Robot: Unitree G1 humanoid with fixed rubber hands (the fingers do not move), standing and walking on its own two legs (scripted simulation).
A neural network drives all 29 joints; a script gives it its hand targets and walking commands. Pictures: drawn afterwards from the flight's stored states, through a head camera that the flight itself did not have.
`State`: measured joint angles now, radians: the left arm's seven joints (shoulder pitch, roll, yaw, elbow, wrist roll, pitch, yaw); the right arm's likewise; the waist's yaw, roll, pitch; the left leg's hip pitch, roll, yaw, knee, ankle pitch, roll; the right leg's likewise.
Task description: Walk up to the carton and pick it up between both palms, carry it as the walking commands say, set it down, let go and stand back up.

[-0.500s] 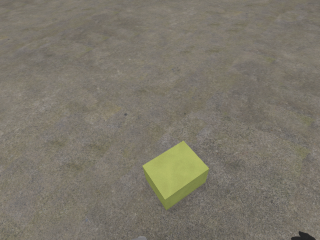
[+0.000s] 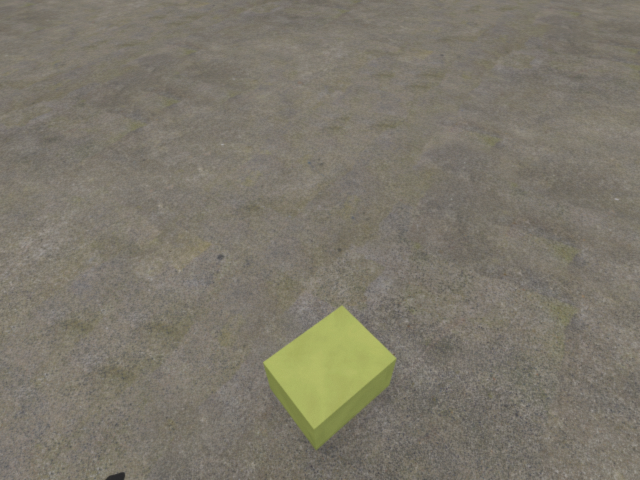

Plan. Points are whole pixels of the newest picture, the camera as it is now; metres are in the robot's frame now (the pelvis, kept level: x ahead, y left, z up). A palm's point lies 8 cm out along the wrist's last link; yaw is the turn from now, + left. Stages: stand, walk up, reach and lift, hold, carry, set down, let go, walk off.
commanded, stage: walk up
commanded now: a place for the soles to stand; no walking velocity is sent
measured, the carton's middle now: (329, 374) +0.57 +0.02 -0.66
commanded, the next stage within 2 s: none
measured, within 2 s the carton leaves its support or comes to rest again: neither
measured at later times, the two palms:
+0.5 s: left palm out of the picture +0.09 +0.30 -0.08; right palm out of the picture +0.07 -0.34 -0.08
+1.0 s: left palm out of the picture +0.05 +0.16 -0.10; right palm out of the picture +0.26 -0.50 -0.07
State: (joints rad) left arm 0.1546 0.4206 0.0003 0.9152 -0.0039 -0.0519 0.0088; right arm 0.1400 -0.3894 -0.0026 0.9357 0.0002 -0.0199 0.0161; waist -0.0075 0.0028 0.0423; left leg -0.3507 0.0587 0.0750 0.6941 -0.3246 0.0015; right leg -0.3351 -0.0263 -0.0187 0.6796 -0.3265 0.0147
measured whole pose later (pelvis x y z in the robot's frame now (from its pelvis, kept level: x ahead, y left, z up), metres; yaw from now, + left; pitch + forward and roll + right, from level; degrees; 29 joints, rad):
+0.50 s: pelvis +0.00 -0.02 +0.02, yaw +4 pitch -1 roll +0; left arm 0.11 0.43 0.06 0.94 0.06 0.03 -0.07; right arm 0.21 -0.38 -0.05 1.04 -0.01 -0.07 -0.02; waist -0.01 -0.03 0.04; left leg -0.24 0.03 0.01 0.42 -0.17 0.00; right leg -0.37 -0.02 0.01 0.82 -0.40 0.01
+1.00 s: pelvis +0.10 -0.17 -0.01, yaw +18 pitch -1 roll -1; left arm 0.30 0.47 0.09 0.74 0.06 0.07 -0.08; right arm 0.37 -0.49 -0.08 0.86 -0.01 -0.08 -0.06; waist 0.05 -0.04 0.03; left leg -0.39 -0.03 0.08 0.72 -0.40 0.06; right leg -0.30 -0.06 -0.19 0.76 -0.45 -0.04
